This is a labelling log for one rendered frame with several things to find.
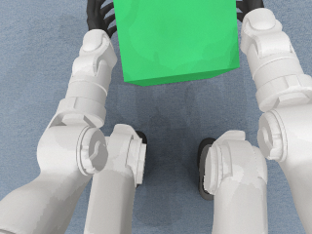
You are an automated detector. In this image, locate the robot left upper arm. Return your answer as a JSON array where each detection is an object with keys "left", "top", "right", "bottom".
[{"left": 0, "top": 125, "right": 108, "bottom": 234}]

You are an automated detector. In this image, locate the left robot shin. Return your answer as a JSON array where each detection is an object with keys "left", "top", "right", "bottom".
[{"left": 105, "top": 124, "right": 139, "bottom": 147}]

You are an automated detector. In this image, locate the robot right upper arm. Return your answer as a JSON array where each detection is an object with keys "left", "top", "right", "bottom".
[{"left": 256, "top": 103, "right": 312, "bottom": 234}]

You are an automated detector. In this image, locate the robot right hand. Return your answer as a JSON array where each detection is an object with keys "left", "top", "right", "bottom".
[{"left": 236, "top": 0, "right": 264, "bottom": 22}]

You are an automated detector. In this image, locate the carton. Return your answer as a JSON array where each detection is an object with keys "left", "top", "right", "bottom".
[{"left": 113, "top": 0, "right": 240, "bottom": 87}]

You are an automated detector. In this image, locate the left robot thigh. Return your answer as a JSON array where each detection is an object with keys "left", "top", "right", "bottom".
[{"left": 83, "top": 133, "right": 146, "bottom": 234}]

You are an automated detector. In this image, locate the robot left forearm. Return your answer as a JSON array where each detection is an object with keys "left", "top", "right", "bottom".
[{"left": 36, "top": 29, "right": 118, "bottom": 162}]

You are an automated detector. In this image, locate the robot right forearm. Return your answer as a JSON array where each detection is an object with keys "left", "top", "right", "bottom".
[{"left": 240, "top": 8, "right": 312, "bottom": 113}]

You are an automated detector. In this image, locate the robot left hand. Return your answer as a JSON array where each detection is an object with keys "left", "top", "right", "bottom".
[{"left": 86, "top": 0, "right": 117, "bottom": 39}]

